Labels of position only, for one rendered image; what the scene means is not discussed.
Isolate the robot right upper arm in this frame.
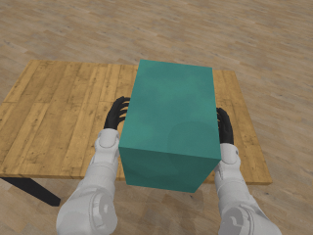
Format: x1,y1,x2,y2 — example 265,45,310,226
218,206,282,235

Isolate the left robot forearm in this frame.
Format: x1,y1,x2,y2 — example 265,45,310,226
56,128,120,234

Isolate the left robot hand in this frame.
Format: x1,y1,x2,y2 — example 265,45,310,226
104,96,130,130

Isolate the table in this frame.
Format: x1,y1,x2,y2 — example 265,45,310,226
0,59,273,207

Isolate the right robot forearm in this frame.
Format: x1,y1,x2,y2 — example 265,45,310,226
214,143,272,222

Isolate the carton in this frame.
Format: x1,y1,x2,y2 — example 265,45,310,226
118,59,222,193

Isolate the right robot hand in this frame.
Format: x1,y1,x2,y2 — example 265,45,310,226
216,108,234,145

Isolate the robot left upper arm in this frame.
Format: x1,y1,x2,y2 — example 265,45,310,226
57,192,118,235

